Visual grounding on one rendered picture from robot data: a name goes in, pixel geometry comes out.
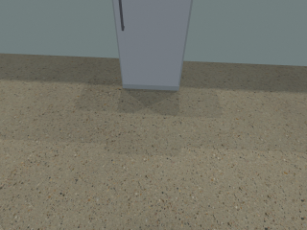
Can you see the fridge door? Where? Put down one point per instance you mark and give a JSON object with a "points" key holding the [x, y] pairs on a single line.
{"points": [[152, 43]]}

